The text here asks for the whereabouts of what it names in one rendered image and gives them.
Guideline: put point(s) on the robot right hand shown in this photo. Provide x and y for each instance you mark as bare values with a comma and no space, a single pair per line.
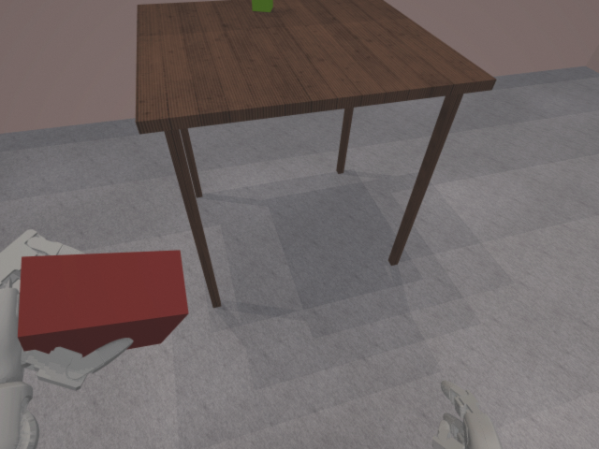
475,432

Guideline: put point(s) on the left robot forearm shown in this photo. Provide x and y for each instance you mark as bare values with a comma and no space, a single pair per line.
18,427

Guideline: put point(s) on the table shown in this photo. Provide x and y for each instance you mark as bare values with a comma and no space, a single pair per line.
214,62

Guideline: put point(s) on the sponge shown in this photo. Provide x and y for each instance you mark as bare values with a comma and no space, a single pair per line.
83,301

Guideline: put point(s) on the robot left hand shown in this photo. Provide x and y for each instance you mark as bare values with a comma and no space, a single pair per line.
61,366

